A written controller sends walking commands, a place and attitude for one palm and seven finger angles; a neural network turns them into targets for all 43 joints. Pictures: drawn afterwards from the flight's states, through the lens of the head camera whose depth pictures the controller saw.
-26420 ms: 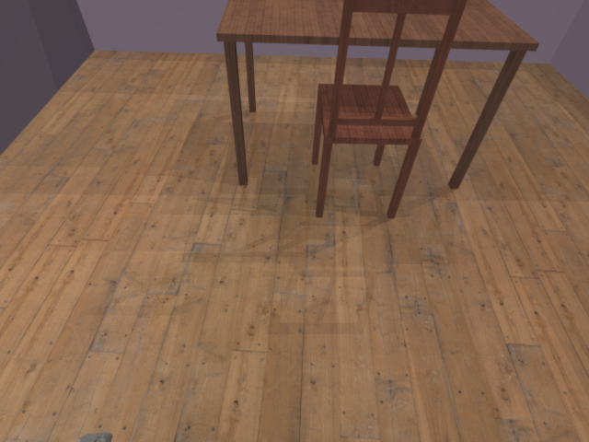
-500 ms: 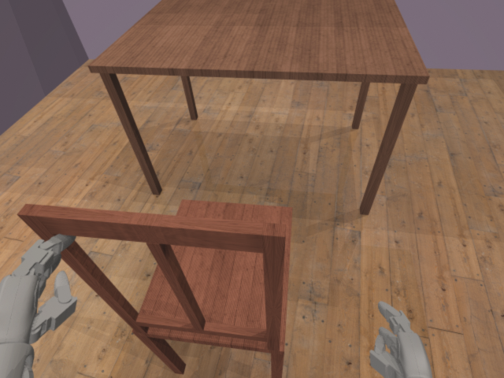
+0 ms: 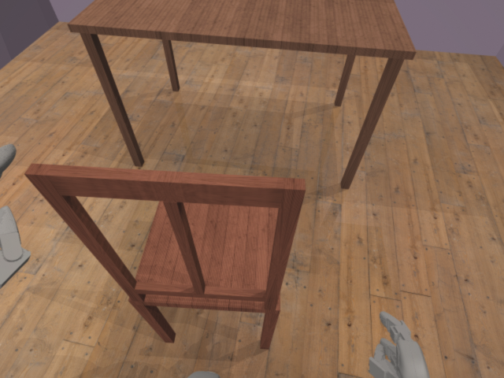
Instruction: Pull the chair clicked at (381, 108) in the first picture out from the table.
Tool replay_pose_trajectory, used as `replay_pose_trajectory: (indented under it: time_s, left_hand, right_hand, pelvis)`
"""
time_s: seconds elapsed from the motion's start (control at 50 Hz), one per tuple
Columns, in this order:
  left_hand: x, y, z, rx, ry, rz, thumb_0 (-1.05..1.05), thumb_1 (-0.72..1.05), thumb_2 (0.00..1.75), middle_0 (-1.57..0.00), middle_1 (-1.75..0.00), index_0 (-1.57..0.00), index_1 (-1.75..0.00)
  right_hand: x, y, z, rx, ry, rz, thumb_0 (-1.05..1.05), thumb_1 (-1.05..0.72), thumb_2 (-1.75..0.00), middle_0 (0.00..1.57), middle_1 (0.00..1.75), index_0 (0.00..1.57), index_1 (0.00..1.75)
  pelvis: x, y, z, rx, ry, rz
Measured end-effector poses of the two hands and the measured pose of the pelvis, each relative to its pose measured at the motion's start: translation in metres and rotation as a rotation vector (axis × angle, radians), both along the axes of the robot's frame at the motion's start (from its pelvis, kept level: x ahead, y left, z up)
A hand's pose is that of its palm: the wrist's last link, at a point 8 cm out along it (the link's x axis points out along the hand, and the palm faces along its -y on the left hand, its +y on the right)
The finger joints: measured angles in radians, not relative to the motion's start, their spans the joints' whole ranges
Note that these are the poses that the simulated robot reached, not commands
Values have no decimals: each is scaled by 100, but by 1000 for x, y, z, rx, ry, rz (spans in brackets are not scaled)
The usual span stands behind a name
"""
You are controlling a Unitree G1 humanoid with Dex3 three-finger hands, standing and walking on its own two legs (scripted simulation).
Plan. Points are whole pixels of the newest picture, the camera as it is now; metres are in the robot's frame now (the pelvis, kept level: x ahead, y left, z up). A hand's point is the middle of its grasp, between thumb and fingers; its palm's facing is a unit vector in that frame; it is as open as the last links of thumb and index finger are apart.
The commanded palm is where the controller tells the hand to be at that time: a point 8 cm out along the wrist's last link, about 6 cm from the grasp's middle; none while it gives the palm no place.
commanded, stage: step back with the hand held close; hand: left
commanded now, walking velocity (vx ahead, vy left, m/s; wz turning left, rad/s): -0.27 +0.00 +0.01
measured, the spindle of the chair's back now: (189, 254) +0.32 +0.16 -0.04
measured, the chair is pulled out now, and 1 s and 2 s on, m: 0.60 0.60 0.60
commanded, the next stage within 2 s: stop stepping back and stand still in 0.58 s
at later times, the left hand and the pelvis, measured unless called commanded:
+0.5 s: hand out of the picture +0.15 +0.27 +0.18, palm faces +0.44 -0.73 -0.53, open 7.4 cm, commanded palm +0.08 +0.31 +0.19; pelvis -0.06 +0.01 -0.01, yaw +0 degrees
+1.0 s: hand out of the picture +0.07 +0.26 +0.18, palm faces +0.42 -0.77 -0.49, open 7.4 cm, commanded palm +0.01 +0.29 +0.19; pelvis -0.13 +0.00 +0.00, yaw -1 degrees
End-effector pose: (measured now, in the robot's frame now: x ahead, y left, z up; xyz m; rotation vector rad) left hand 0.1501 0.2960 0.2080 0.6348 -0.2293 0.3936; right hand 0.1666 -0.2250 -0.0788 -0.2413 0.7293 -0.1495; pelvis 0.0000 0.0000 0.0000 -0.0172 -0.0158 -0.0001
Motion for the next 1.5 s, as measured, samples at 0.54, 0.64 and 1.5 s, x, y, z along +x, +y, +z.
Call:
replay_pose_trajectory:
  time_s: [0.54, 0.64, 1.5]
  left_hand:
    - [-48, 10, -7, 4, -40, -15, 1, 89, 90, -21, -30, -21, -31]
    - [-56, 26, -20, -6, -3, -14, 1, 89, 90, -22, -30, -21, -31]
    - [-130, -9, -28, -90, 38, -11, 1, 89, 90, -21, -30, -21, -31]
  right_hand:
    - [-73, 1, -15, 26, 61, -23, 1, -90, -90, 21, 30, 20, 30]
    - [-72, 6, -3, -11, 29, -44, 1, -91, -90, 20, 30, 20, 30]
    - [-171, -20, 7, 59, -18, -51, 1, -91, -90, 20, 30, 20, 30]
  pelvis:
    - [-60, 12, -2, -2, 46, 3]
    - [-71, 23, -3, 11, 63, 21]
    - [-142, -10, 11, -1, 2, -17]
